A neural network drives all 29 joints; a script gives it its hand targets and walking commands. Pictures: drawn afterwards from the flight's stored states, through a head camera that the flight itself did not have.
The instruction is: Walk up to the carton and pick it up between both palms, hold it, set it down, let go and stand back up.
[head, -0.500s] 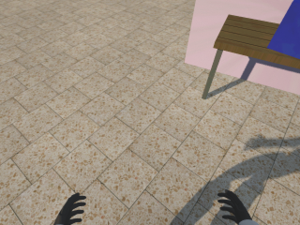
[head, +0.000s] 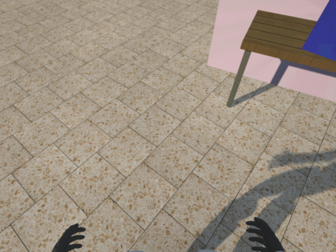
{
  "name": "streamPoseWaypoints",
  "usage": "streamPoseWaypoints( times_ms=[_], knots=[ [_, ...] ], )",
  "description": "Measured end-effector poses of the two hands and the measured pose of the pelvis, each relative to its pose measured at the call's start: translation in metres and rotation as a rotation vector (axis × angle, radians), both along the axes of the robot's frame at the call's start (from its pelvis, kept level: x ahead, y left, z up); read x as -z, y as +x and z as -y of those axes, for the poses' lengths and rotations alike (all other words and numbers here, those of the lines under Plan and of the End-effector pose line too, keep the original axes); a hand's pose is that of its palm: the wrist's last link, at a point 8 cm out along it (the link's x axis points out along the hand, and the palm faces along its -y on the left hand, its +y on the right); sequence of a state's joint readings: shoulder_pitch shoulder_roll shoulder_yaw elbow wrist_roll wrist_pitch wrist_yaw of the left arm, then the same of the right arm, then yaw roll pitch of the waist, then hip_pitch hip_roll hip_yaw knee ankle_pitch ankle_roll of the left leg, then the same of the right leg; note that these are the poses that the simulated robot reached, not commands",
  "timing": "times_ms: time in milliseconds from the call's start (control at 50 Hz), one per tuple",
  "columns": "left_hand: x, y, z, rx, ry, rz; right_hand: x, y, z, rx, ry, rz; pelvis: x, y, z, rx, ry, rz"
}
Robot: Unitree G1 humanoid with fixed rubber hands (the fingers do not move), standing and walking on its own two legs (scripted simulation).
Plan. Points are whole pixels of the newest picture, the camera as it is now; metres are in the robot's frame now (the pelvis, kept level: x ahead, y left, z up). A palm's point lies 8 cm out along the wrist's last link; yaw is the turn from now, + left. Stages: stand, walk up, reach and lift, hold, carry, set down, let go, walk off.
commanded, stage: stand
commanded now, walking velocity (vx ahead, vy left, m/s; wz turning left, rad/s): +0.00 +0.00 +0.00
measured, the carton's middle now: out of the picture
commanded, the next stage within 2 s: none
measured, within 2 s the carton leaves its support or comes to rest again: neither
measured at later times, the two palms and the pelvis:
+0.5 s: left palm out of the picture +0.12 +0.27 -0.09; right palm out of the picture +0.13 -0.24 -0.09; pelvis +0.00 +0.00 +0.00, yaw +0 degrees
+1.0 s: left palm out of the picture +0.10 +0.27 -0.09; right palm out of the picture +0.11 -0.24 -0.09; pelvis -0.01 +0.00 +0.00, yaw +0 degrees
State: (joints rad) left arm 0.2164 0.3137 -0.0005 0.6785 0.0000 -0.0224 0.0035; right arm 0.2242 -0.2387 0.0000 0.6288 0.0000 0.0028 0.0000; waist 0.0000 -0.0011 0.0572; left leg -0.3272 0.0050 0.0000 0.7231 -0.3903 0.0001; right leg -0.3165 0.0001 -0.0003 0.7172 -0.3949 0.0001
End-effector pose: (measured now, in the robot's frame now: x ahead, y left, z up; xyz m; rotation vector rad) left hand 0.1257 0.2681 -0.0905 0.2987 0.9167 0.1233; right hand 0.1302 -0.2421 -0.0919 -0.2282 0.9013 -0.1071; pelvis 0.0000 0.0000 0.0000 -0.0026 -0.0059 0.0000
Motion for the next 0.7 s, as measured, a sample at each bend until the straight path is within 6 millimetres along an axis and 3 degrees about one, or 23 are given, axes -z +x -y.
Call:
streamPoseWaypoints(
  times_ms=[700],
  knots=[
    [0.0031,-0.0078,-0.0037,-0.005,0.006,-0.021,-0.0003,-0.0016,0.0012,0.000,-0.004,0.000,0.0000,-0.0014,-0.0001,0.000,0.000,0.002]
  ],
)
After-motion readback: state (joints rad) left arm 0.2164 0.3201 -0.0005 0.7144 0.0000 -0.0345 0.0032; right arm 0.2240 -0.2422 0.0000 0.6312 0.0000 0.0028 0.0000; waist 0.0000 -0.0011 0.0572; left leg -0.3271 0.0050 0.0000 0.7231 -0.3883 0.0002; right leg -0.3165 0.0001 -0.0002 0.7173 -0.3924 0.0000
